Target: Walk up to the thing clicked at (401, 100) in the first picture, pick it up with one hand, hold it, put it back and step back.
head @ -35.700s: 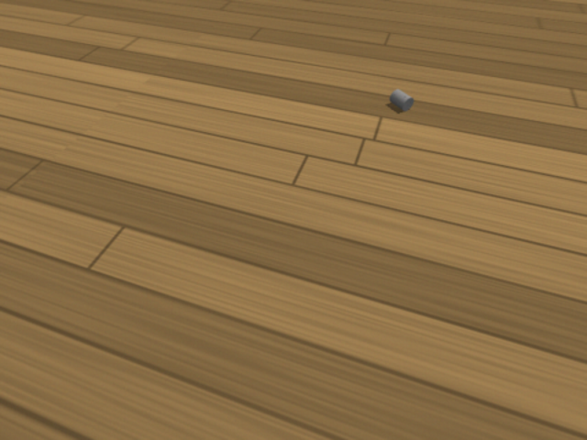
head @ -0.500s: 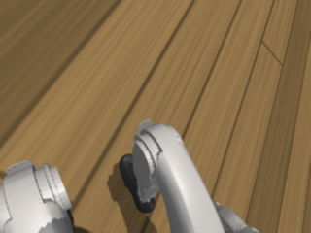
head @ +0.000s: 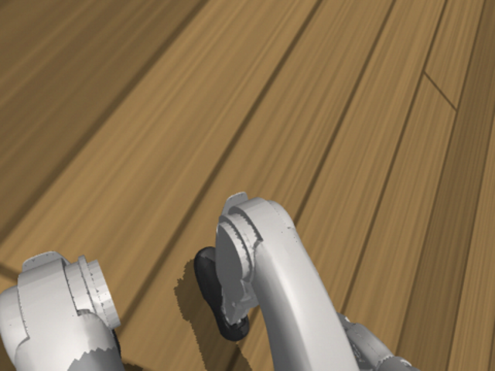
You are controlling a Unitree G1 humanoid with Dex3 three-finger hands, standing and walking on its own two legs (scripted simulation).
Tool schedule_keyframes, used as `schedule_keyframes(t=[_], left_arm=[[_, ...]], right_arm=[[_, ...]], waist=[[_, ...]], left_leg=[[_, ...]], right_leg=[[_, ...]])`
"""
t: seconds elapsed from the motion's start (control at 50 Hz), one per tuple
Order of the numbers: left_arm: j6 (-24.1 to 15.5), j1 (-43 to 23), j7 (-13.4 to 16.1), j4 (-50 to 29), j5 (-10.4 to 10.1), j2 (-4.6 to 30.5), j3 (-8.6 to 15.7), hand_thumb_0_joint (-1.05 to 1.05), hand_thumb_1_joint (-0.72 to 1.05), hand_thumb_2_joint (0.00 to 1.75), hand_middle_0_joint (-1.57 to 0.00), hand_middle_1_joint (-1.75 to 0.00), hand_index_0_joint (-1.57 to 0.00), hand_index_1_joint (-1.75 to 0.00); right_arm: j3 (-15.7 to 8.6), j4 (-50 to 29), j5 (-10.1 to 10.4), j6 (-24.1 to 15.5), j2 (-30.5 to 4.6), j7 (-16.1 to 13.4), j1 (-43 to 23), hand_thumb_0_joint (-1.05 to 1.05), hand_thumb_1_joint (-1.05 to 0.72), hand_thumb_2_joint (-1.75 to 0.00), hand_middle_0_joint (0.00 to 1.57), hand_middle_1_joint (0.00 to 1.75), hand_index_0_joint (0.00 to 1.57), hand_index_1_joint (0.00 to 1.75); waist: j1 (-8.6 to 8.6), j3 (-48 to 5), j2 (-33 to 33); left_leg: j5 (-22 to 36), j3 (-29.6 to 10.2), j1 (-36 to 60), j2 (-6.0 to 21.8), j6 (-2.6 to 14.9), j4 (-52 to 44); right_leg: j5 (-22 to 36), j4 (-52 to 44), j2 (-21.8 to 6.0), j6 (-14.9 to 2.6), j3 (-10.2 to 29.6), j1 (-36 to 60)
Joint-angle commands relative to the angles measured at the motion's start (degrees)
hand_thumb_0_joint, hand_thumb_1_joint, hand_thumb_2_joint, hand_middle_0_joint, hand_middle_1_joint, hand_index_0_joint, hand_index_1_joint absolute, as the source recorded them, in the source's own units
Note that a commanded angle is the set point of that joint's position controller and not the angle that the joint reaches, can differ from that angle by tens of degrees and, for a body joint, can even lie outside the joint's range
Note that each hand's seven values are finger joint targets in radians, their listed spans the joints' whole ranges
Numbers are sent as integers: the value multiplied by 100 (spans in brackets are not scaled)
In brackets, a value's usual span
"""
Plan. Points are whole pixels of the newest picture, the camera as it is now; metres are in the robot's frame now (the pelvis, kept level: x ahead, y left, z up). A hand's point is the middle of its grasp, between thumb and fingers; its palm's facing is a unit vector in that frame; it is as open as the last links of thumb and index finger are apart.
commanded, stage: withdraw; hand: left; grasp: from above
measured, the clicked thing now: out of the picture +0.47 +0.34 -0.27
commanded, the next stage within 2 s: home in 0.74 s
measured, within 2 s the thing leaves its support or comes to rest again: neither
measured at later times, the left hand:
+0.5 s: hand out of the picture +0.45 +0.36 -0.05, palm faces -0.50 -0.12 -0.86, open 13.8 cm
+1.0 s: hand out of the picture +0.47 +0.34 -0.14, palm faces -0.35 -0.10 -0.93, open 12.9 cm
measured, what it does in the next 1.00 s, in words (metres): stands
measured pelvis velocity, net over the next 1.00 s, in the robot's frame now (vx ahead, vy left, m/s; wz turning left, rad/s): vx -0.01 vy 0.00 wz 0.09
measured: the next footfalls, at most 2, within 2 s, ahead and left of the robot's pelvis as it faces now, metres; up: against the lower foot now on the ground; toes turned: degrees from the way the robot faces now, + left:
none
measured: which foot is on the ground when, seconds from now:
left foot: down 0.00-1.00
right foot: down 0.00-1.00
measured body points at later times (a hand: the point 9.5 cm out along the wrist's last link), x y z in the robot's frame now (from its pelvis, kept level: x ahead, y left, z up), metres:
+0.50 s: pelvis -0.01 -0.01 +0.07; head +0.22 +0.08 +0.45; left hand +0.47 +0.36 +0.00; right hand +0.09 -0.27 -0.04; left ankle +0.06 +0.12 -0.28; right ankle +0.12 -0.12 -0.28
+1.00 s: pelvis -0.01 +0.00 +0.02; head +0.24 +0.10 +0.38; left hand +0.48 +0.34 -0.08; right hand +0.05 -0.26 -0.07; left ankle +0.06 +0.12 -0.28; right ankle +0.12 -0.12 -0.27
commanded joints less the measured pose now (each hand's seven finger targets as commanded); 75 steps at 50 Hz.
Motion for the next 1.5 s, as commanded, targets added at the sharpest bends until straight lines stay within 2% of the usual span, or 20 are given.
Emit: schedule_keyframes(t=[0.0, 0.06, 0.12, 0.18, 0.24, 0.34, 0.44, 0.56, 0.7, 0.8, 0.84, 0.88, 0.92, 0.98, 1.12, 1.18, 1.24, 1.3, 1.42, 1.48], left_arm=[[180, -1700, 318, -1380, -205, 1313, 231, 0, -51, 98, -8, -101, -8, -100], [503, -1497, 283, -1819, -375, 1202, 361, 0, -52, 98, -7, -101, -8, -100], [881, -1473, 66, -2161, -632, 761, 287, 0, -52, 99, -7, -100, -8, -100], [1194, -1604, -433, -2587, -957, 294, -13, 0, -53, 100, -7, -100, -7, -100], [1361, -1642, -1051, -2833, -1126, 154, -182, 0, -53, 100, -8, -100, -8, -100], [1194, -1146, -2151, -2606, -1196, -28, -393, 0, -47, 97, -13, -95, -12, -96], [732, -1145, -2570, -2868, -1308, 139, -269, 0, -43, 93, -17, -91, -16, -92], [198, -1281, -2176, -2469, -1106, 98, -359, 0, -43, 93, -16, -91, -16, -91], [8, -2153, -1213, -1820, -700, -114, -538, 0, -42, 92, -16, -92, -16, -91], [93, -2629, -568, -1468, -266, 585, -87, 0, -32, 92, -24, -84, -22, -83], [210, -2627, -372, -1477, -235, 587, 35, 0, -28, 94, -25, -82, -23, -80], [382, -2469, -253, -1657, -224, 766, 249, 0, -28, 95, -25, -81, -23, -79], [573, -2224, -235, -2035, -380, 832, 437, 0, -18, 95, -25, -68, -23, -70], [901, -1782, -437, -2184, -779, 526, 384, 0, -6, 89, -23, -59, -21, -61], [1432, -310, -1552, -3933, -2372, -305, 308, 0, 37, 81, -20, -39, -19, -40], [1611, 653, -2057, -4631, -3099, -716, 302, 0, 54, 79, -19, -32, -18, -32], [1674, 1308, -2433, -5753, -3752, -1127, 207, 0, 73, 84, -19, -29, -19, -29], [1785, 1984, -2571, -6425, -4250, -1281, 355, 0, 90, 90, -20, -30, -20, -30], [2034, 2967, -2531, -7190, -5103, -1960, 162, 0, 90, 90, -20, -30, -20, -30], [2220, 3410, -2501, -7437, -5534, -2330, 37, 0, 90, 90, -20, -30, -20, -30]], right_arm=[[-741, 74, 60, 25, -1740, -7, 1230, 0, -90, -90, 20, 30, 20, 30], [-939, 39, 152, 62, -1630, 58, 1215, 0, -90, -90, 20, 30, 20, 30], [-1147, 148, 288, 166, -1557, 114, 1314, 0, -90, -90, 20, 30, 20, 30], [-1360, 235, 471, 354, -1480, 115, 1425, 0, -90, -90, 20, 30, 20, 30], [-1484, 306, 615, 603, -1413, 34, 1565, 0, -90, -90, 20, 30, 20, 30], [-1538, 144, 734, 956, -1333, -267, 1566, 0, -90, -90, 20, 30, 20, 30], [-1437, -76, 761, 1101, -1216, -522, 1446, 0, -90, -90, 20, 30, 20, 30], [-1290, -39, 714, 1130, -1103, -663, 1327, 0, -90, -90, 20, 30, 20, 30], [-1193, 269, 539, 989, -1245, -608, 1352, 0, -90, -90, 20, 30, 20, 30], [-1155, 318, 372, 823, -1313, -559, 1446, 0, -88, -89, 20, 30, 20, 30], [-1150, 291, 316, 724, -1306, -526, 1546, 0, -88, -89, 20, 30, 20, 30], [-1195, 204, 326, 652, -1349, -494, 1560, 0, -88, -89, 20, 30, 20, 30], [-1286, 124, 385, 618, -1366, -458, 1517, 0, -88, -89, 20, 30, 20, 30], [-1408, 140, 491, 609, -1250, -387, 1665, 0, -89, -90, 20, 30, 20, 30], [-1845, 83, 909, 839, -1064, -347, 1824, 0, -89, -90, 20, 30, 20, 30], [-1898, -33, 1039, 944, -1001, -436, 1589, 0, -90, -90, 20, 30, 20, 30], [-1929, -222, 1144, 981, -846, -557, 1338, 0, -90, -90, 20, 30, 20, 30], [-1962, -413, 1225, 991, -779, -651, 1101, 0, -90, -90, 20, 30, 20, 30], [-1977, -562, 1324, 805, -651, -872, 689, 0, -90, -90, 20, 30, 20, 30], [-1966, -665, 1366, 663, -600, -997, 473, 0, -90, -90, 20, 30, 20, 30]], waist=[[20, -4467, 3657], [347, -4958, 3887], [429, -4961, 3881], [429, -5314, 3504], [396, -5113, 3122], [430, -4353, 1883], [532, -4273, 1552], [612, -4303, 1854], [286, -4308, 2477], [263, -4685, 2904], [217, -4883, 3079], [375, -5251, 3321], [587, -5742, 3661], [607, -5870, 3341], [1043, -6404, 2696], [1083, -5736, 1847], [1228, -5629, 1769], [1376, -5443, 1579], [1504, -4973, 1717], [1435, -4680, 1566]], left_leg=[[1654, 555, 3441, 163, -41, -1695], [1767, 692, 3569, 142, -22, -1798], [1633, 728, 3559, 102, -20, -2129], [1523, 792, 3690, 85, 47, -2352], [1376, 859, 3553, 32, 86, -2622], [1095, 1000, 2875, -79, 197, -2662], [1013, 1058, 2761, -118, 208, -2772], [757, 1073, 2890, -88, 184, -2848], [830, 830, 3433, -57, 114, -2744], [891, 892, 3618, -81, 79, -2527], [1057, 916, 3700, -66, 77, -2457], [1219, 938, 3890, -71, 58, -2488], [1371, 930, 4136, -63, 23, -2625], [1436, 1019, 4012, -59, 96, -2635], [1636, 1100, 4238, -66, 165, -3238], [1409, 1088, 3853, -74, 249, -3450], [1444, 1017, 4177, -35, 231, -3863], [1334, 926, 4567, 9, 202, -4290], [1088, 794, 5648, 87, 127, -5251], [978, 757, 6011, 93, 122, -5647]], right_leg=[[1525, -944, 162, -515, -463, 1959], [1636, -983, 138, -514, -348, 1937], [1508, -1110, 83, -541, -278, 1755], [1431, -1430, 102, -549, -149, 1983], [1315, -1734, 72, -554, 0, 2294], [862, -2312, 13, -591, 187, 2612], [643, -2516, -65, -563, 286, 2830], [424, -2393, -27, -552, 308, 2565], [722, -1846, -50, -546, 46, 1713], [764, -1596, -63, -536, -13, 1658], [927, -1511, -73, -526, -26, 1706], [1046, -1460, -109, -534, -19, 1714], [1165, -1381, -135, -556, -9, 1781], [1264, -1597, -100, -539, 58, 2158], [1382, -2269, -74, -494, 282, 3220], [1300, -2735, -61, -470, 352, 3532], [1277, -3074, -86, -474, 422, 3831], [1136, -3439, -130, -478, 465, 4095], [924, -4137, -176, -474, 527, 4431], [852, -4540, -187, -452, 563, 4745]])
